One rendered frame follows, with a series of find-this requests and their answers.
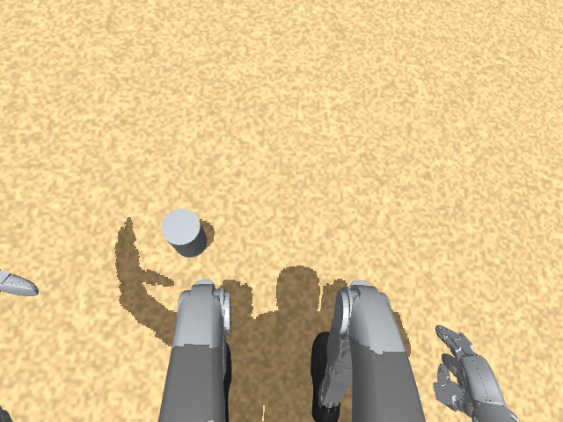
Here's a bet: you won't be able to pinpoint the left robot hand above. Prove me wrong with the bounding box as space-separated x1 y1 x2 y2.
0 269 39 296

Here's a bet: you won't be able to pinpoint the right robot arm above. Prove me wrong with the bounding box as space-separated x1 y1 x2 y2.
472 404 520 422

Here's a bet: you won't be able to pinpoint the right robot hand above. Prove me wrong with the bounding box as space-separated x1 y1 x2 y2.
433 325 507 418

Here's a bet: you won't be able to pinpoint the can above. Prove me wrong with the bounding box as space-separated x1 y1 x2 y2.
161 208 207 258

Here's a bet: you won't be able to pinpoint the right robot foot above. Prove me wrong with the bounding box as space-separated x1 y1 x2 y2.
311 332 340 422

